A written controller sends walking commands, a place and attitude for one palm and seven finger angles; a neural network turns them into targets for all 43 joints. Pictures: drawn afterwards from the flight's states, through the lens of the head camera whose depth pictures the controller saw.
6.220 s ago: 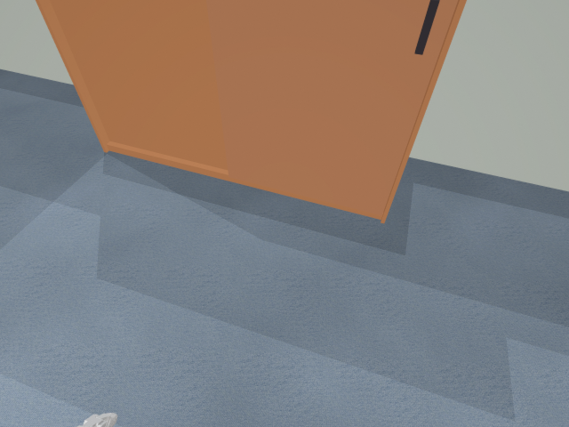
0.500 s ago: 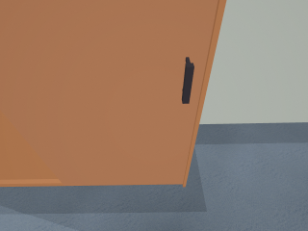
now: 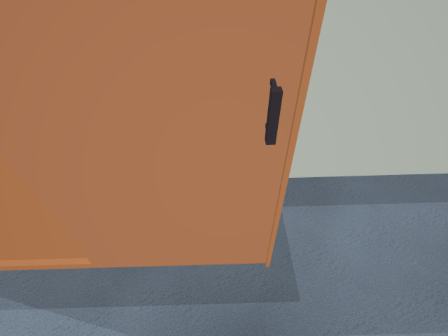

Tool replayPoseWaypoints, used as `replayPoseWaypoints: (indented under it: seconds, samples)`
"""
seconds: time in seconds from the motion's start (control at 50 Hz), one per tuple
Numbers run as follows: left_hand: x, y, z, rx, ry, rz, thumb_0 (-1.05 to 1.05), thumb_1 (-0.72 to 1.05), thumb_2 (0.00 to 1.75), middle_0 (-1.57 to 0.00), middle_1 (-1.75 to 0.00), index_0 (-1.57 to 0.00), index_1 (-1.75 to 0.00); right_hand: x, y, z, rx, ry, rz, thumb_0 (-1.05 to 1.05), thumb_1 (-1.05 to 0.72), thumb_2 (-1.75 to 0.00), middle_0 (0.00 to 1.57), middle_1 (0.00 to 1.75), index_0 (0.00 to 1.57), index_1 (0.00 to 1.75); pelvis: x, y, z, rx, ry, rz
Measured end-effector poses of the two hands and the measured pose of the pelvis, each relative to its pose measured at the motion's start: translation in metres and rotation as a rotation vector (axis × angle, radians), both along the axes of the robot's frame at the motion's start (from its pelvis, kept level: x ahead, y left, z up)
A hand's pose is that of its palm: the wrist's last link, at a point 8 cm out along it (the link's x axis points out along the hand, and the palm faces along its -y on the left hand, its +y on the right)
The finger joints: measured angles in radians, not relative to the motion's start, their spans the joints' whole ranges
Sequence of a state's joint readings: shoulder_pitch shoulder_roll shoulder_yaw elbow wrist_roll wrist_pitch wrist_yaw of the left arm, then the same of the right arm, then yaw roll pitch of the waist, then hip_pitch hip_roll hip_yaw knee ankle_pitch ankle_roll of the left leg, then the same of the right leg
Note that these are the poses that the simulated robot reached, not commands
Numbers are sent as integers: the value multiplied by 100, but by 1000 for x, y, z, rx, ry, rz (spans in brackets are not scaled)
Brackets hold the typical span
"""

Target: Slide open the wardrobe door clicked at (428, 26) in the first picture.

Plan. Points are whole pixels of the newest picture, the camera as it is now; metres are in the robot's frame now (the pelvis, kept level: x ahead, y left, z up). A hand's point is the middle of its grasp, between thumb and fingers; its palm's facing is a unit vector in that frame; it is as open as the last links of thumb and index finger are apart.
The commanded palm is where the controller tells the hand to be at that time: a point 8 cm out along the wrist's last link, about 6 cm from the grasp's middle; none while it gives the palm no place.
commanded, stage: come to a stop and stand still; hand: right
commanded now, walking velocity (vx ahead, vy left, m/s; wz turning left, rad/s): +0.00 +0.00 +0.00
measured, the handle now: (271, 112) +0.57 -0.08 +0.12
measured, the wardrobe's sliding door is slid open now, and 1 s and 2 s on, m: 0.00 0.00 0.00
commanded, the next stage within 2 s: look again from close up in 0.28 s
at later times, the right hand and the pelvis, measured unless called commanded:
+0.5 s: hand out of the picture -0.05 -0.21 -0.19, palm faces +0.06 +0.98 -0.20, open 7.4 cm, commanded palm none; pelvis -0.03 -0.02 -0.01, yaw -1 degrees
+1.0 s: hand out of the picture -0.12 -0.24 -0.18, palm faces +0.05 +0.98 -0.19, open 7.4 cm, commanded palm none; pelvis -0.09 -0.06 +0.00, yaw +1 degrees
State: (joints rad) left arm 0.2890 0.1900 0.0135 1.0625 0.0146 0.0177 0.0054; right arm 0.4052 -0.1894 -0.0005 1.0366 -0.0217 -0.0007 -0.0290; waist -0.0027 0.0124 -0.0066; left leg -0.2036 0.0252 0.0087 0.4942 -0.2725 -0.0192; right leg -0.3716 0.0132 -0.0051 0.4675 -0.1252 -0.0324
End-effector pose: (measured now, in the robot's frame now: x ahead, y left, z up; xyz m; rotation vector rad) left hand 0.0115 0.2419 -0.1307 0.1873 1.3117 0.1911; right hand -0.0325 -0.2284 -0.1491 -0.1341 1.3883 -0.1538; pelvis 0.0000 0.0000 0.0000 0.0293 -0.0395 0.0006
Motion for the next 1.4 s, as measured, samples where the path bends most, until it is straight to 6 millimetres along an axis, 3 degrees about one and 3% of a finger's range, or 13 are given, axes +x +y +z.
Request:
replayPoseWaypoints:
  seconds: [0.28, 0.4, 0.48, 0.56, 0.66, 0.72, 0.82, 0.86, 0.96, 1.12, 1.24, 1.4]
  samples:
    - [-12, -3, 0, 9, 0, 1, 0, 90, 90, -21, -29, -20, -30, 2, -11, -2, -10, -33, -2, 0, -91, -90, 20, 29, 20, 30, -13, -4, -2, 9, -11, -6]
    - [-8, -3, 3, 13, -12, -20, 0, 90, 90, -21, -29, -20, -30, -12, -16, 3, -18, -32, -21, 0, -91, -90, 20, 29, 20, 30, -22, -7, 1, 7, -10, -16]
    - [-8, -3, 3, 36, -42, -11, 0, 90, 90, -21, -29, -20, -30, -22, -24, -5, -14, -9, -33, 0, -91, -90, 20, 29, 20, 30, -27, -14, -5, 24, -27, -19]
    - [-24, -7, 1, 70, -59, 8, 0, 90, 90, -21, -29, -20, -30, -10, -39, -20, -10, -23, -21, 1, -91, -90, 20, 29, 20, 30, -32, -25, -14, 37, -49, -10]
    - [-43, -17, 3, 62, -15, 4, 0, 90, 90, -20, -29, -20, -30, 0, -52, -10, -26, -99, -12, 1, -91, -90, 20, 29, 20, 30, -47, -30, -8, 28, -29, -1]
    - [-43, -23, 6, 45, -34, 3, 1, 90, 90, -21, -29, -20, -30, -18, -52, 2, -33, -99, -20, 0, -91, -90, 20, 29, 20, 30, -54, -32, -1, 18, -16, 10]
    - [-46, -33, 5, 2, -75, 27, 0, 90, 90, -21, -29, -20, -30, -78, -49, 8, -45, 25, -29, 0, -91, -90, 20, 29, 20, 30, -75, -36, 3, -18, -7, 18]
    - [-55, -38, 7, -13, -79, 32, 0, 90, 90, -21, -29, -20, -30, -91, -51, 10, -44, 53, -30, 0, -91, -90, 20, 29, 20, 30, -79, -39, 6, -18, -9, 20]
    - [-87, -54, 2, -10, -36, 31, 0, 90, 90, -20, -29, -20, -30, -93, -55, 4, -22, 29, -16, 1, -91, -90, 20, 29, 20, 30, -87, -50, 2, -4, 2, 21]
    - [-131, -99, -3, -66, 88, 26, 0, 90, 90, -20, -29, -20, -30, -89, -50, 3, 40, 6, -8, 1, -91, -90, 20, 29, 20, 30, -102, -68, 6, -21, 19, 22]
    - [-145, -112, -6, -93, 113, 50, 1, 91, 90, -21, -29, -20, -30, -99, -45, 5, 52, 33, -6, 0, -91, -90, 20, 29, 20, 30, -106, -71, 7, -22, 25, 26]
    - [-145, -110, -7, -88, 103, 69, 1, 91, 90, -21, -29, -20, -30, -114, -42, 4, 55, 83, -7, 0, -91, -90, 20, 29, 20, 30, -104, -71, 6, -18, 31, 37]
